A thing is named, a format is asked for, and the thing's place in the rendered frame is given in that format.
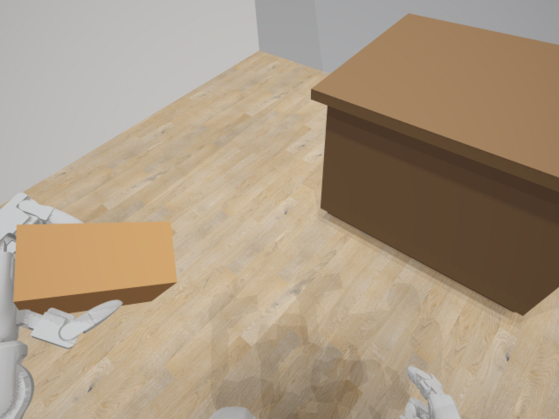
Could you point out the table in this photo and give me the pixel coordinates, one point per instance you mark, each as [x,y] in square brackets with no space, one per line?
[442,141]

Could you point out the right robot hand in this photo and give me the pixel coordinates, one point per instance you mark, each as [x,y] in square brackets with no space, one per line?
[440,405]

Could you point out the left robot hand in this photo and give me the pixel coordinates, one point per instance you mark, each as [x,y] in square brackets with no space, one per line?
[55,327]

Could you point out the left robot forearm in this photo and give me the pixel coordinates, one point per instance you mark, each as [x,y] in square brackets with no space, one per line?
[16,382]

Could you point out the sponge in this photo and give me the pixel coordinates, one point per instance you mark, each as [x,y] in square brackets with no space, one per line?
[74,267]

